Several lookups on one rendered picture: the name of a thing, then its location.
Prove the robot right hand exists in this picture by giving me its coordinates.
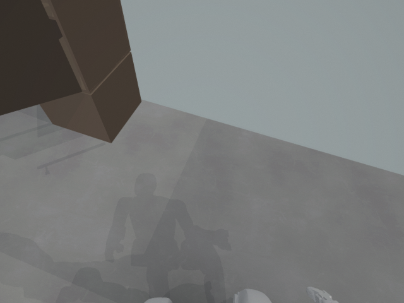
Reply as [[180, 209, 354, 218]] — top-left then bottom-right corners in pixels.
[[306, 287, 338, 303]]

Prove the cupboard door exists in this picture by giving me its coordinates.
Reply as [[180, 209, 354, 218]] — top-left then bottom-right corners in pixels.
[[0, 0, 82, 116]]

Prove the right robot thigh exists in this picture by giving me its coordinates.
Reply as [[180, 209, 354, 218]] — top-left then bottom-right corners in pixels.
[[233, 289, 272, 303]]

